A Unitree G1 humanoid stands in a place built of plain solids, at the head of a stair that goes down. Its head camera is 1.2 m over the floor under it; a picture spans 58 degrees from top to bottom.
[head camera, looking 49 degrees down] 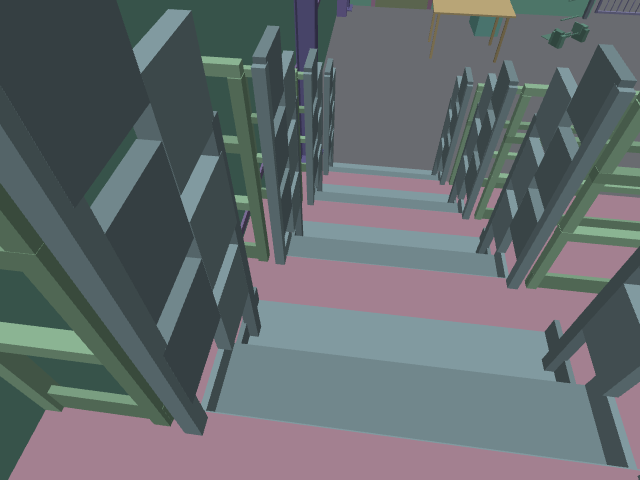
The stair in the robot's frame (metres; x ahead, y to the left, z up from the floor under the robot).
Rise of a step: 0.18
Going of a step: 0.30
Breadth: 1.22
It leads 7 degrees to the right of straight ahead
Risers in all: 3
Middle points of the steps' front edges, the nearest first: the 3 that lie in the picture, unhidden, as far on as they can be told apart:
0.35 -0.25 0.00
0.65 -0.29 -0.18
0.95 -0.32 -0.37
